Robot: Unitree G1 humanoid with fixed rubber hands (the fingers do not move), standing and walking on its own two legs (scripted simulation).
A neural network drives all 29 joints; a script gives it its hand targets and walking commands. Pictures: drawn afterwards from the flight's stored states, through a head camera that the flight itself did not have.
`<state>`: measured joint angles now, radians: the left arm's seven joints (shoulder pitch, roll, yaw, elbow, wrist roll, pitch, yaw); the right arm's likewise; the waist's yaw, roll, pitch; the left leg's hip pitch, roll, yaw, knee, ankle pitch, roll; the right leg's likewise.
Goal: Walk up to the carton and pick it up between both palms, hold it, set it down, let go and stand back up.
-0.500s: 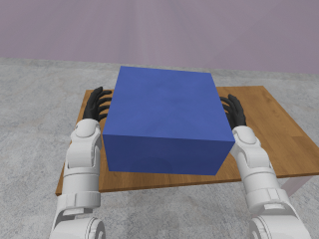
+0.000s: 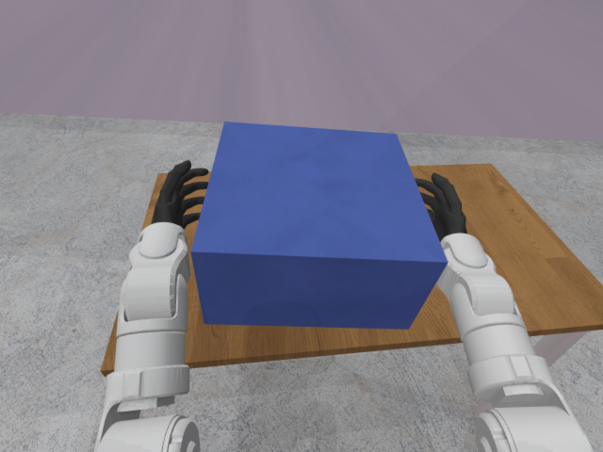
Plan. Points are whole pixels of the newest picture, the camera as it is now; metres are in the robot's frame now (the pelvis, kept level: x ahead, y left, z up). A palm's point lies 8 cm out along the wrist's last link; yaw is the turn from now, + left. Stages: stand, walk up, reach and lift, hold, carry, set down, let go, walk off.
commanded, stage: reach and lift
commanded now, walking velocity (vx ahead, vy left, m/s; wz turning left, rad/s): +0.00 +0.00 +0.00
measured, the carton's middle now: (310, 218) +0.40 -0.01 +0.13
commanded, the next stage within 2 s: hold in 0.06 s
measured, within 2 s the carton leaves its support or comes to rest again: neither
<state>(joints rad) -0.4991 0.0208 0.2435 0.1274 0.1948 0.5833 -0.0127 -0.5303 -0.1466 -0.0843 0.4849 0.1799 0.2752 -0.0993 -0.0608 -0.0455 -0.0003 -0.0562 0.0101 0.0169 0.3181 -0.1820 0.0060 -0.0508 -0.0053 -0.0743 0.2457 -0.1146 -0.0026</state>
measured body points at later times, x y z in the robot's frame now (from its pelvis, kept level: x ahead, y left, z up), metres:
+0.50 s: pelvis -0.01 +0.00 +0.00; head -0.05 +0.02 +0.45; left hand +0.36 +0.18 +0.18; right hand +0.37 -0.18 +0.17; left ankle +0.00 +0.11 -0.75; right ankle +0.02 -0.12 -0.75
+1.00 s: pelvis +0.00 -0.01 +0.00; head -0.04 +0.02 +0.45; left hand +0.37 +0.18 +0.18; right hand +0.37 -0.18 +0.17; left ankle +0.00 +0.11 -0.75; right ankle +0.02 -0.12 -0.75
